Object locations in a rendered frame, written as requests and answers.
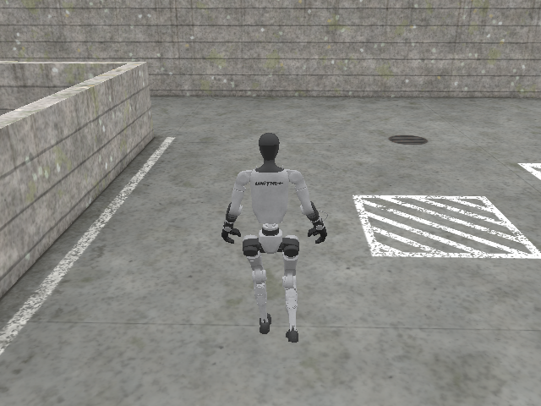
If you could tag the left robot foot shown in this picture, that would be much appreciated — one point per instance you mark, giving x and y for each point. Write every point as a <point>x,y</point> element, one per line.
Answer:
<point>265,327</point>

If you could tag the left robot upper arm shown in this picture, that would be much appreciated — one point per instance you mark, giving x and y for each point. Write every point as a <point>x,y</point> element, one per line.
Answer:
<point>238,192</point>

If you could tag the right robot upper arm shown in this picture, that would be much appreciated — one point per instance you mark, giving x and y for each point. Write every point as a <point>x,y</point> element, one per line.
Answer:
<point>295,177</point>

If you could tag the left robot forearm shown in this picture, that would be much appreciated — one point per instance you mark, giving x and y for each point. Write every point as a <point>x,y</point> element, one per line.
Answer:
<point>229,220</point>

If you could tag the robot left hand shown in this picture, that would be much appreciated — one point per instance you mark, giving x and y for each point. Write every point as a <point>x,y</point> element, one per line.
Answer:
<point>234,231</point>

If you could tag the robot left shin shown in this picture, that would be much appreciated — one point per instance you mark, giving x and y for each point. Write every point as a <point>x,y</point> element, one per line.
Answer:
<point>261,298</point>

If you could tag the robot right hand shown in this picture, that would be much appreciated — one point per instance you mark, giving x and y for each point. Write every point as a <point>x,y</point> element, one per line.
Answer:
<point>322,233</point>

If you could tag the right robot forearm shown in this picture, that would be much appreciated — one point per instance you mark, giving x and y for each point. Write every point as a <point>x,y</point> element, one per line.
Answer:
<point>315,218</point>

